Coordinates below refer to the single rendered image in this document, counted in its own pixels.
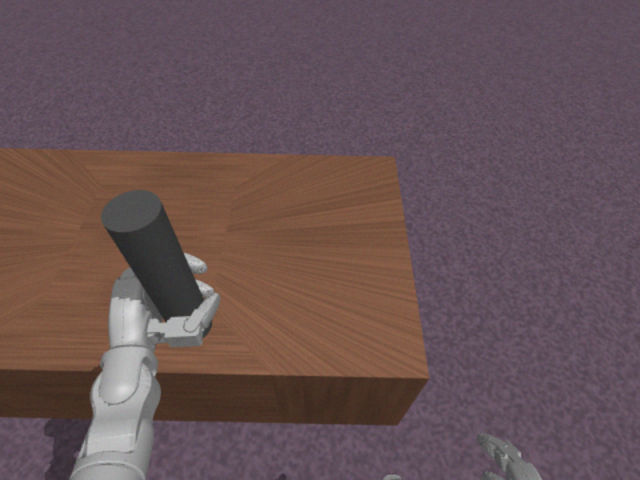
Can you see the left robot arm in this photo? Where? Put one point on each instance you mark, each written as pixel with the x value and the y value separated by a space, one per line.
pixel 124 397

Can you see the can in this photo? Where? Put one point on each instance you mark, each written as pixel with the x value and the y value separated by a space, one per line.
pixel 139 226

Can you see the left robot hand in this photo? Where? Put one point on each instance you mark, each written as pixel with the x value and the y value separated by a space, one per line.
pixel 134 319

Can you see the right robot hand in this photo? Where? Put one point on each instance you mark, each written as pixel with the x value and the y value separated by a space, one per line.
pixel 508 459

